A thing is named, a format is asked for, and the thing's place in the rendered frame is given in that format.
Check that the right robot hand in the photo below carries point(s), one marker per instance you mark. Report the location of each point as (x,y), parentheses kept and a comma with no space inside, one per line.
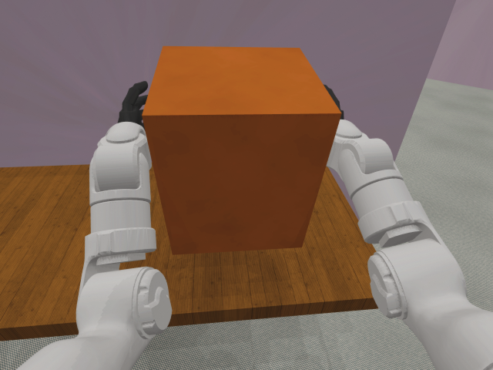
(335,100)

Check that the table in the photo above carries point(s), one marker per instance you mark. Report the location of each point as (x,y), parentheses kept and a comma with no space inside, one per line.
(45,216)

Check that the left robot hand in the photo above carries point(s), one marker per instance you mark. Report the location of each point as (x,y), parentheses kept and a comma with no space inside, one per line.
(132,103)

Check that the robot left upper arm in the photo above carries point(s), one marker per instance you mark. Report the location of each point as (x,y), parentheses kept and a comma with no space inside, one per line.
(119,312)

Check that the robot right upper arm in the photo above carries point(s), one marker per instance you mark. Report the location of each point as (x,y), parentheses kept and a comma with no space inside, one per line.
(419,283)

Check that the robot right forearm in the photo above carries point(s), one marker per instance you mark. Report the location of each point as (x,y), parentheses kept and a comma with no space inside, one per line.
(388,215)

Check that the carton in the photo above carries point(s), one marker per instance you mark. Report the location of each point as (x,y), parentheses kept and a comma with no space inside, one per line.
(239,139)

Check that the robot left forearm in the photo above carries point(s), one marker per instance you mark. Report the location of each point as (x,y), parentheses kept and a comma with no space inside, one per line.
(119,198)

